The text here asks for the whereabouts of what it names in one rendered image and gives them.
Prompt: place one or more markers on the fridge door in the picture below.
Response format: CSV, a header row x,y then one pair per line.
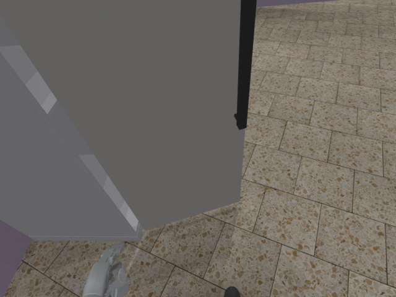
x,y
152,88

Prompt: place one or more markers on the left robot hand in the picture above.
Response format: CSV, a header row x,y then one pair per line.
x,y
100,279

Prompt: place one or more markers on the handle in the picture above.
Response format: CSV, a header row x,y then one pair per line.
x,y
246,38

